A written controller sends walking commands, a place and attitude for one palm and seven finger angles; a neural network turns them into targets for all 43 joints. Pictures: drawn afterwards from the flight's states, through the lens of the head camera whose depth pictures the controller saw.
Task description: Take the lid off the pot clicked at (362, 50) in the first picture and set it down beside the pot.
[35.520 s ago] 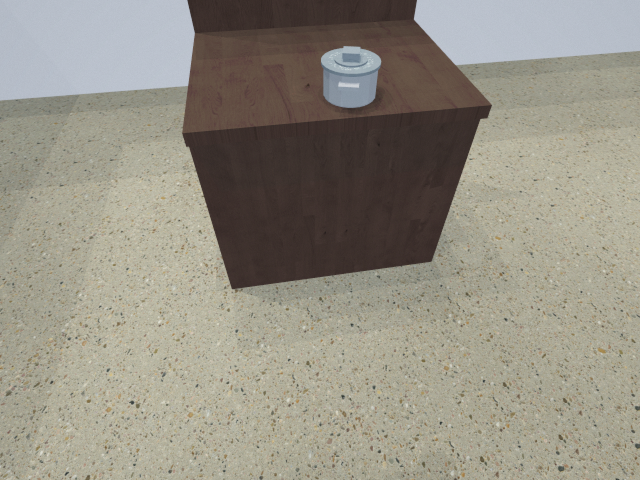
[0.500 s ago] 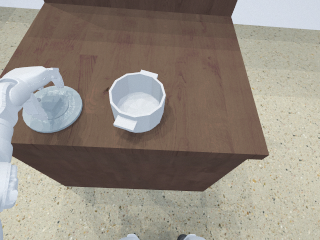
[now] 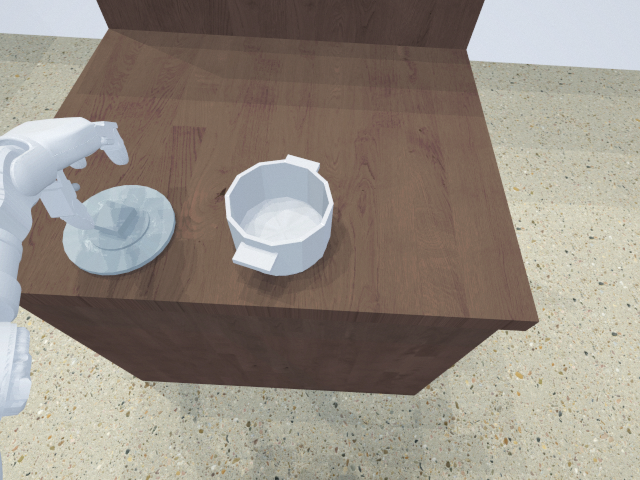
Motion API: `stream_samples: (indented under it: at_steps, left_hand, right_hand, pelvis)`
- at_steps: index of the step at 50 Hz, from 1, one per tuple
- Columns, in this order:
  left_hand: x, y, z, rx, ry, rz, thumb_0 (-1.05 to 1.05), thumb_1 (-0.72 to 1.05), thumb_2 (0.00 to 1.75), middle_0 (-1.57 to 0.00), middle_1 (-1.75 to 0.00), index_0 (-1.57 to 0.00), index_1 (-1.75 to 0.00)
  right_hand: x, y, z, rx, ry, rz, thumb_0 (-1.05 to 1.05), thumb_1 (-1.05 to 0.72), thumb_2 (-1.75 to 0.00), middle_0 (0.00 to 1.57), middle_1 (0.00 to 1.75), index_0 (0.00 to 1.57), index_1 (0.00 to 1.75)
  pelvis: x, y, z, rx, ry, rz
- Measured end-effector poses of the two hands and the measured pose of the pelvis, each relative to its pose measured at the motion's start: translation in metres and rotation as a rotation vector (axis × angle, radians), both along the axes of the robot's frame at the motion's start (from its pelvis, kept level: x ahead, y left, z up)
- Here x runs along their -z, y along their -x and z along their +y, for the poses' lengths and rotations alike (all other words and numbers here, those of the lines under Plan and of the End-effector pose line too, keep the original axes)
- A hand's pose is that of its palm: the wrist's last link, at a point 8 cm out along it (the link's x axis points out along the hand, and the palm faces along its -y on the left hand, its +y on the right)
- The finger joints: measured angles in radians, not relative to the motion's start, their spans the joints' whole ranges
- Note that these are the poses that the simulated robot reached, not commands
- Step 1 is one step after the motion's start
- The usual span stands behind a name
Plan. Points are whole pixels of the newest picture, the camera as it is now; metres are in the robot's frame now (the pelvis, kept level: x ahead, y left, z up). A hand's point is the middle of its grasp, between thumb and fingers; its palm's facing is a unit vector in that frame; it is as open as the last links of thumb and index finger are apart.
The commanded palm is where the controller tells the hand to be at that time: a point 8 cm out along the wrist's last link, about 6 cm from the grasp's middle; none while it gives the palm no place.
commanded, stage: raise the empty hand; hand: left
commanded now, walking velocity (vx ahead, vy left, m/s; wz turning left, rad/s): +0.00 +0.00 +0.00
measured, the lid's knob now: (114, 218) +0.47 +0.30 -0.01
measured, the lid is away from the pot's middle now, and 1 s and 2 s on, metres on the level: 0.24 0.24 0.24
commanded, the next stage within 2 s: draw the hand back to the body in 0.54 s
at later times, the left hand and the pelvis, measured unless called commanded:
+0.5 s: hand (42, 156) +0.45 +0.30 +0.14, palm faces -0.39 -0.06 -0.92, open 11.0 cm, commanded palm +0.45 +0.30 +0.20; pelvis +0.00 +0.00 +0.01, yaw +1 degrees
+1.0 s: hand (37, 181) +0.41 +0.30 +0.14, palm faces -0.35 -0.05 -0.94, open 10.9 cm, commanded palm +0.39 +0.30 +0.20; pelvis +0.00 +0.00 +0.01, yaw +1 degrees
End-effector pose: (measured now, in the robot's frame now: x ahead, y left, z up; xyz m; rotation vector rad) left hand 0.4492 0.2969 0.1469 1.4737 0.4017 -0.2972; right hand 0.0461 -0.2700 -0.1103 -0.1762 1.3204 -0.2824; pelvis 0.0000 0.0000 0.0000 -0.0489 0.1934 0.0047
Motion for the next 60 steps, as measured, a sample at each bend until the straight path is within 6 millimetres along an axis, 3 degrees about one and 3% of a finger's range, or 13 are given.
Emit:
stream_samples:
  at_steps: [6, 13, 20, 38, 47, 51, 57, 60]
  left_hand:
    - [-0.017, 0.000, 0.002, -0.009, -0.007, -0.038, 0.00, 0.07, 0.49, -0.31, -0.96, -0.32, -0.95]
    - [-0.023, 0.002, 0.004, -0.033, -0.022, -0.006, 0.00, 0.07, 0.49, -0.31, -0.96, -0.32, -0.95]
    - [-0.047, -0.001, 0.004, -0.036, 0.006, -0.067, 0.00, 0.07, 0.49, -0.31, -0.96, -0.32, -0.95]
    - [-0.048, 0.004, 0.002, -0.027, -0.020, -0.049, 0.00, 0.07, 0.49, -0.31, -0.96, -0.32, -0.95]
    - [-0.042, 0.025, 0.005, -0.012, -0.021, -0.067, 0.00, 0.07, 0.49, -0.31, -0.96, -0.32, -0.95]
    - [-0.047, 0.041, 0.005, 0.008, -0.032, -0.099, 0.00, 0.07, 0.49, -0.31, -0.96, -0.32, -0.95]
    - [-0.039, 0.067, 0.007, -0.007, -0.039, -0.063, 0.00, 0.07, 0.49, -0.31, -0.96, -0.32, -0.95]
    - [-0.046, 0.079, -0.006, -0.043, 0.405, -0.302, 0.00, 0.07, 0.48, -0.32, -0.96, -0.32, -0.95]
  right_hand:
    - [-0.003, -0.010, -0.001, -0.016, -0.005, -0.031, 0.01, -0.91, -0.89, 0.20, 0.30, 0.21, 0.30]
    - [-0.003, -0.016, -0.002, -0.028, -0.014, -0.037, 0.01, -0.91, -0.89, 0.20, 0.30, 0.21, 0.30]
    - [-0.006, -0.017, -0.003, -0.029, -0.013, -0.052, 0.01, -0.91, -0.89, 0.20, 0.30, 0.21, 0.30]
    - [-0.007, -0.015, -0.001, -0.029, -0.033, -0.048, 0.01, -0.91, -0.89, 0.20, 0.30, 0.21, 0.30]
    - [-0.008, -0.030, 0.002, -0.048, -0.053, -0.091, 0.01, -0.91, -0.89, 0.20, 0.30, 0.20, 0.30]
    - [-0.008, -0.043, 0.006, -0.078, -0.069, -0.126, 0.01, -0.91, -0.89, 0.20, 0.30, 0.20, 0.30]
    - [-0.009, -0.068, 0.014, -0.132, -0.094, -0.177, 0.01, -0.91, -0.89, 0.20, 0.30, 0.20, 0.30]
    - [-0.013, -0.080, 0.022, -0.174, -0.091, -0.247, 0.01, -0.91, -0.89, 0.19, 0.30, 0.20, 0.30]
  pelvis:
    - [-0.002, 0.001, -0.002, -0.006, -0.003, -0.011]
    - [-0.003, 0.002, -0.003, -0.009, -0.004, -0.021]
    - [-0.005, 0.001, -0.004, -0.011, -0.006, -0.030]
    - [-0.007, 0.003, -0.004, -0.010, -0.009, -0.037]
    - [-0.008, 0.002, -0.003, -0.011, -0.011, -0.053]
    - [-0.009, 0.002, -0.002, -0.020, -0.013, -0.061]
    - [-0.009, 0.006, -0.003, -0.031, -0.014, -0.079]
    - [-0.011, 0.007, -0.004, -0.031, -0.017, -0.125]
